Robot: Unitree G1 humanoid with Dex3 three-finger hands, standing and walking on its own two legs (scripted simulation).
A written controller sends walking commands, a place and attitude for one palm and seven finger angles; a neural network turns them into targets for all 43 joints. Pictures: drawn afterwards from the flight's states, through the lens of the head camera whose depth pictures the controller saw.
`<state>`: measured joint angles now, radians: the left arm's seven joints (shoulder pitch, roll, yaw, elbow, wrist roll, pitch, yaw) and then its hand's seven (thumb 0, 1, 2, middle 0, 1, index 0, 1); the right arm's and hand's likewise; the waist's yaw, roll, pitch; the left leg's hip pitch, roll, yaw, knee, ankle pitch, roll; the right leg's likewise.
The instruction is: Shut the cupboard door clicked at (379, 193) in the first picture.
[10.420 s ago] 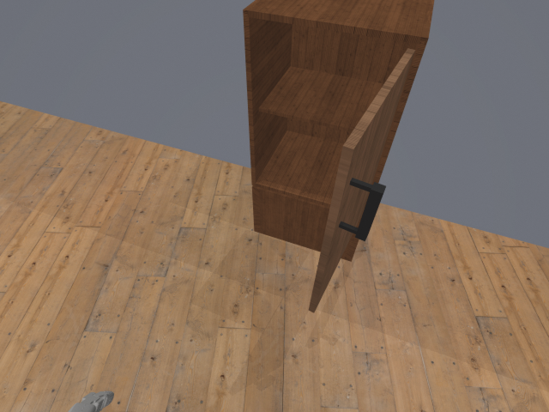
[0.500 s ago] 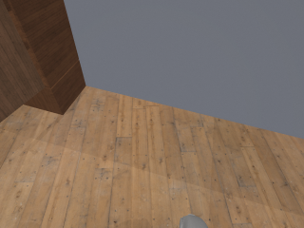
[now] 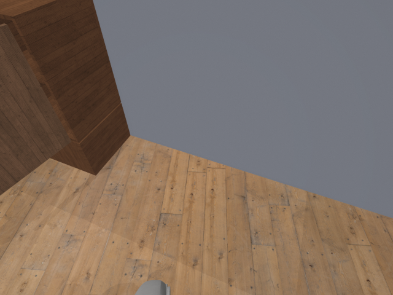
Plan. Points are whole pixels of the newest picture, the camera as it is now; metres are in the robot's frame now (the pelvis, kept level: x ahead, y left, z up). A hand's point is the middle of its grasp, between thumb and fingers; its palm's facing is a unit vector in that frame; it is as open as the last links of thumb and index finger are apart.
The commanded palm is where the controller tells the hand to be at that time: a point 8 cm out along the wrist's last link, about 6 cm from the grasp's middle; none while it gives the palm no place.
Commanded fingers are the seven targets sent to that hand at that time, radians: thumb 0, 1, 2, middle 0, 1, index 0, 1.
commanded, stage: walk to a spot facing it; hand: left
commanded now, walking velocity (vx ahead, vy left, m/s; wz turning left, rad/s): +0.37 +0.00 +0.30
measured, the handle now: out of the picture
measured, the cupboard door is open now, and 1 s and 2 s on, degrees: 82 82 82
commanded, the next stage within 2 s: turn to face it in 0.66 s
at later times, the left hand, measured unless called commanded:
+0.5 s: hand (94, 284) +0.19 +0.26 -0.17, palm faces +0.15 -0.98 -0.15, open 7.4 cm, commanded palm none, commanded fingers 0.00 0.90 0.90 -0.20 -0.30 -0.20 -0.30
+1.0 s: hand (145, 178) +0.49 +0.18 -0.16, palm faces +0.08 -0.97 -0.22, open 7.2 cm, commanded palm none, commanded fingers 0.00 0.90 0.90 -0.20 -0.30 -0.20 -0.30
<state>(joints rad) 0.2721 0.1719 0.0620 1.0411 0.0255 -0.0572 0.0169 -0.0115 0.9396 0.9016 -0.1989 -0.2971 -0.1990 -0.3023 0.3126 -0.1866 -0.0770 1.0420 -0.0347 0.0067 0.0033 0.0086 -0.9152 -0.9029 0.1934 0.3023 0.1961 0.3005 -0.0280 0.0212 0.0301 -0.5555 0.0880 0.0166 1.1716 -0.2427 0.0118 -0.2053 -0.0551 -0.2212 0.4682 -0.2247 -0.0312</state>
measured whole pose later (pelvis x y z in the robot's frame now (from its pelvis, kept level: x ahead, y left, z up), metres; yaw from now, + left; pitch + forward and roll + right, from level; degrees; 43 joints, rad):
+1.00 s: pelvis +0.38 +0.00 +0.00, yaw +3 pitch -1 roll +1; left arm 0.11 0.13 0.05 1.00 0.00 -0.06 0.03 -0.03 0.94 0.90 -0.20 -0.30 -0.20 -0.30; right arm 0.35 -0.14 -0.05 1.11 -0.01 0.02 -0.03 0.01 -0.91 -0.90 0.20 0.30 0.20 0.30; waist -0.04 0.03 0.09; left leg -0.44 0.08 0.04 1.22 -0.41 -0.03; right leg -0.29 -0.06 -0.24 0.52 -0.21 -0.08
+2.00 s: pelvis +0.43 -0.02 +0.00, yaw +39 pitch -1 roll +3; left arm 0.23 0.16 0.03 0.90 0.02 0.01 0.02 0.00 0.90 0.90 -0.20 -0.30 -0.20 -0.30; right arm 0.18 -0.28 -0.10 0.94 -0.03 0.10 0.02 0.01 -0.91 -0.90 0.19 0.30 0.20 0.30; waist -0.02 0.02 0.08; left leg -0.47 0.03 0.00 1.10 -0.40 -0.08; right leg -0.19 -0.14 -0.21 0.51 -0.30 -0.01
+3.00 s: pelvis +0.42 -0.05 +0.01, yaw +64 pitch -1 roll +3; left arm 0.30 0.14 0.04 0.99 0.02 -0.02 0.02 0.00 0.92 0.90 -0.20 -0.30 -0.20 -0.30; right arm 0.27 -0.25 -0.09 1.04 -0.04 0.08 0.02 0.01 -0.91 -0.90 0.19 0.30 0.20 0.30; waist 0.02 0.04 0.03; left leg -0.43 0.04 -0.03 1.11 -0.31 -0.06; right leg -0.17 -0.07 -0.14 0.42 -0.24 -0.03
